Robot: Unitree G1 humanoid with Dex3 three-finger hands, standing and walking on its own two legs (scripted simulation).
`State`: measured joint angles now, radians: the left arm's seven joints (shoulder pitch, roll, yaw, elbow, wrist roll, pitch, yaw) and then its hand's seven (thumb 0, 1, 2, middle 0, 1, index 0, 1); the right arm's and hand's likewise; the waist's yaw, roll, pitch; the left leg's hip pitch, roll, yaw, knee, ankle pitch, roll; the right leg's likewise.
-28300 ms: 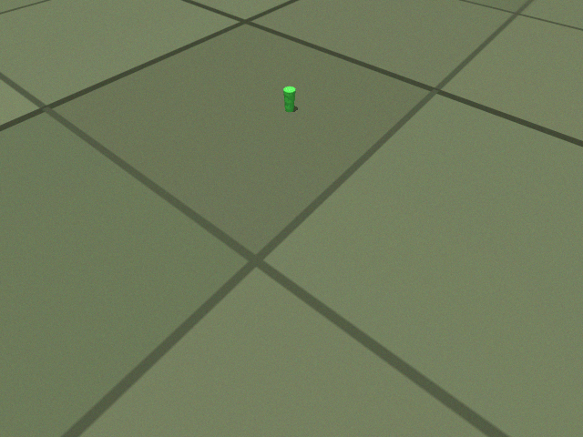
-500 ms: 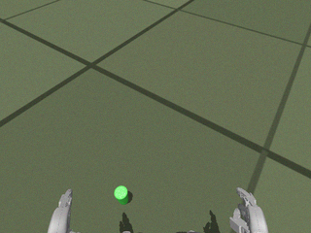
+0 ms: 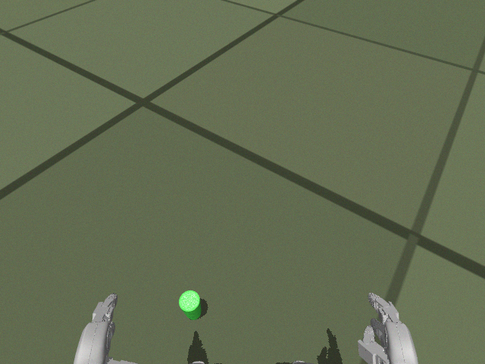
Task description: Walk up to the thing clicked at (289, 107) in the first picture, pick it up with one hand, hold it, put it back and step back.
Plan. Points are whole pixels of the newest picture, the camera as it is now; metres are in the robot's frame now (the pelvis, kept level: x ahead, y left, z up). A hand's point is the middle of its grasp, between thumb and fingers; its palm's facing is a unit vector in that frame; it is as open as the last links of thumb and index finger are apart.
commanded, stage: stand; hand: left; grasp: from the side
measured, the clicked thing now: (191, 307) +0.41 +0.19 -0.66
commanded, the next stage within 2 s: none
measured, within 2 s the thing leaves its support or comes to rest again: neither
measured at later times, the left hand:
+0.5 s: hand out of the picture +0.11 +0.24 -0.11, palm faces -0.02 -0.94 -0.35, open 7.6 cm
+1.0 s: hand out of the picture +0.03 +0.26 -0.10, palm faces +0.01 -0.93 -0.35, open 7.4 cm
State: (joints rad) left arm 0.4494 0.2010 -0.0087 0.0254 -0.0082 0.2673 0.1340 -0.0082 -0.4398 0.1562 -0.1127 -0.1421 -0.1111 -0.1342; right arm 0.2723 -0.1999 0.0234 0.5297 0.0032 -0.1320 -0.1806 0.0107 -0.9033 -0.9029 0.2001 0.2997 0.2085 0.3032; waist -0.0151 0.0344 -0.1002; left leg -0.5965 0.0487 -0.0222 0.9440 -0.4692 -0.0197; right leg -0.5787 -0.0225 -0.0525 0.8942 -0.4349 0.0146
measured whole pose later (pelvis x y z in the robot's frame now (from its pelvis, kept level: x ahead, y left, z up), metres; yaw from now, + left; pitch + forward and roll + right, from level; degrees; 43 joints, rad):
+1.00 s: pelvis -0.01 +0.01 +0.05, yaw +1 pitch -4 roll +0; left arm 0.16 0.32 0.00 1.14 0.03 0.00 0.02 0.01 0.90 0.90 -0.20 -0.30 -0.20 -0.30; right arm 0.15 -0.31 -0.02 1.11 -0.03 0.00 -0.01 0.00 -0.91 -0.90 0.20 0.30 0.21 0.30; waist 0.02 0.02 0.06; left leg -0.13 0.00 0.00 0.38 -0.19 0.00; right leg -0.14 -0.06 -0.05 0.39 -0.19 0.03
